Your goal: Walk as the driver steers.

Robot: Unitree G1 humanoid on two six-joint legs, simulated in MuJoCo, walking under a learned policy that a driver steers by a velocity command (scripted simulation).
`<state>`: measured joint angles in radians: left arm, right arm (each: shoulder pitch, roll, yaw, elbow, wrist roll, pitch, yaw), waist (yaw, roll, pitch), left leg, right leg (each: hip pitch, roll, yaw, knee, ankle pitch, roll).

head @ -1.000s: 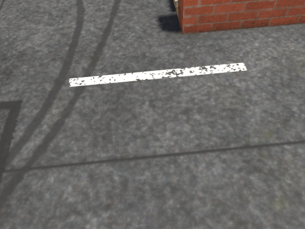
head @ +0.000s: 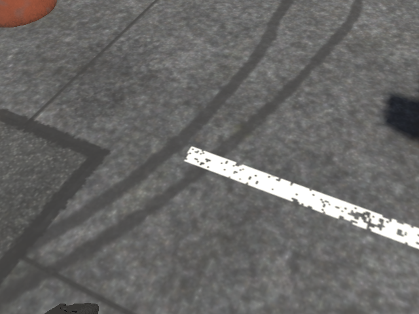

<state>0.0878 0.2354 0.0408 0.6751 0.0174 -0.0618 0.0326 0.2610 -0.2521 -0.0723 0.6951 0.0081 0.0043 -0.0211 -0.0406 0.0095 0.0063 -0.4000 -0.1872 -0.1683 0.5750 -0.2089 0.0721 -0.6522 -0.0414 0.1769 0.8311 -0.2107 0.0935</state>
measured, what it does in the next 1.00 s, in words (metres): steps on the spot: right foot, then left foot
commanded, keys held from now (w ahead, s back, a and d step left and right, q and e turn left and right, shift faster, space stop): q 0.30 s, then e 0.70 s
